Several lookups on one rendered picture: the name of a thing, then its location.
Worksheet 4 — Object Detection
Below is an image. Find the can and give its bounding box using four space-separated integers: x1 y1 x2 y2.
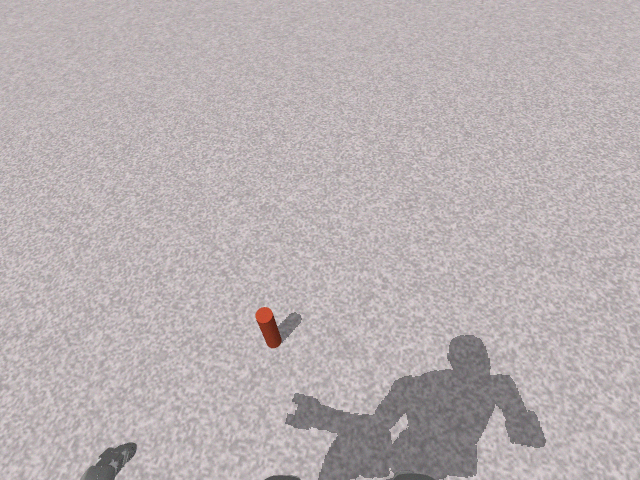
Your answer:
255 307 282 348

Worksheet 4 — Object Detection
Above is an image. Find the left robot hand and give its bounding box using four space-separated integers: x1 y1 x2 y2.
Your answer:
80 442 137 480

